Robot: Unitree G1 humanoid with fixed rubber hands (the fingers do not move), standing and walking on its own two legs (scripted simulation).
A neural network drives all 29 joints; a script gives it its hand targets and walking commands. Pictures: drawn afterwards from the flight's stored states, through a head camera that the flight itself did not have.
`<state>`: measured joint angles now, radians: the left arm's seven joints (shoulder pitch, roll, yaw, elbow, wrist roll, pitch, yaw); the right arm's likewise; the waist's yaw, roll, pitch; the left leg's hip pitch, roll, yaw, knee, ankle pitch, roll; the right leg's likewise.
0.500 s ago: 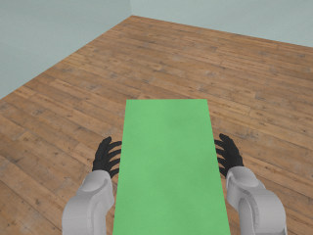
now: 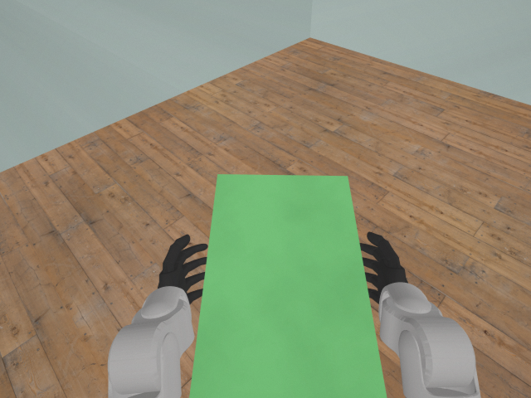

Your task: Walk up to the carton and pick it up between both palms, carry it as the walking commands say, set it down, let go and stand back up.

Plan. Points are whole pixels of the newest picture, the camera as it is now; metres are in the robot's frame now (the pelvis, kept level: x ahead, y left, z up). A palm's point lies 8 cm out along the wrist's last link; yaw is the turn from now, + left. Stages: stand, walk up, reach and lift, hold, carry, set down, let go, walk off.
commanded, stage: carry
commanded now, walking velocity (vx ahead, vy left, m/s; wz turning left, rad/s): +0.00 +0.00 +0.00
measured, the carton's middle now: (280, 298) +0.28 +0.02 +0.02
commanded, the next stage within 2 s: hold in 1.84 s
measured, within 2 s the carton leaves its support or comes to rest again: neither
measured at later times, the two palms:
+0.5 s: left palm (180, 313) +0.22 +0.14 +0.10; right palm (406, 305) +0.23 -0.14 +0.09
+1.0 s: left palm (183, 310) +0.23 +0.14 +0.08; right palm (400, 307) +0.24 -0.13 +0.08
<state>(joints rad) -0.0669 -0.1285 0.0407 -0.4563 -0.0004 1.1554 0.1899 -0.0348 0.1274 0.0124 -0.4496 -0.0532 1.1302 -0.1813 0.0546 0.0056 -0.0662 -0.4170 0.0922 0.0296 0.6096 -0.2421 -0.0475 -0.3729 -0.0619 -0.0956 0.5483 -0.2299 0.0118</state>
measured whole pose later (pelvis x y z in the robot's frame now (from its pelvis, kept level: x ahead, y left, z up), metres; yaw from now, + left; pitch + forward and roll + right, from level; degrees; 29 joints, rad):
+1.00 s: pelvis -0.03 -0.01 +0.01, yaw +2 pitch +2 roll +0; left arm -0.11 -0.13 0.06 -0.28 0.05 1.11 0.16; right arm -0.10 0.13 -0.03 -0.28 -0.06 1.10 -0.17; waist 0.00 -0.02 -0.06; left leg -0.33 0.04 0.07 0.56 -0.26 -0.01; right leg -0.38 -0.09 -0.12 0.55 -0.19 0.01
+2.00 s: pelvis -0.02 +0.00 +0.01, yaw +9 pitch -4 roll -1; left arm -0.18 -0.14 0.04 0.18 0.16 0.74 0.10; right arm -0.11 0.13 -0.13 0.08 -0.16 0.76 -0.09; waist -0.12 0.01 0.04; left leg -0.21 -0.03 -0.08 0.51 -0.23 0.00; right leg -0.19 -0.02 0.06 0.46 -0.18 0.03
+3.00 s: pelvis -0.03 +0.00 +0.00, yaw +8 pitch +3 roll +0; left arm -0.43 -0.20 0.31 0.60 0.30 0.44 0.07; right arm -0.35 0.18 -0.38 0.48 -0.32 0.46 -0.03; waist -0.08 0.01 0.03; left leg -0.41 -0.06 -0.10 0.64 -0.27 0.01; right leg -0.41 0.00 0.12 0.61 -0.24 0.05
